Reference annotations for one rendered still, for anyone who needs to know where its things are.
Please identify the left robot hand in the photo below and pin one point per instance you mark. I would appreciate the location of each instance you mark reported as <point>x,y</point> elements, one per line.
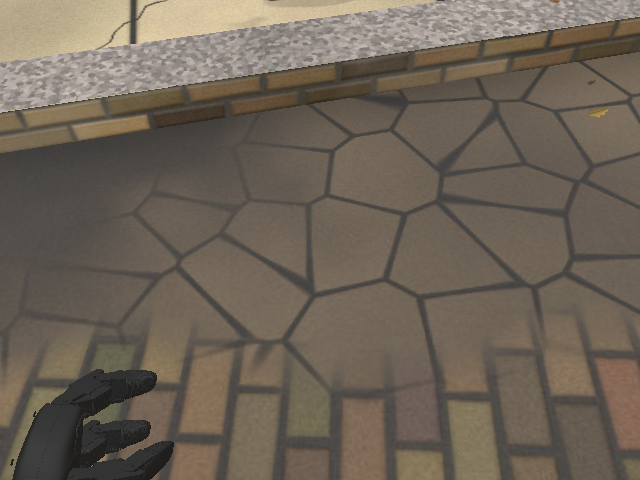
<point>59,447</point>

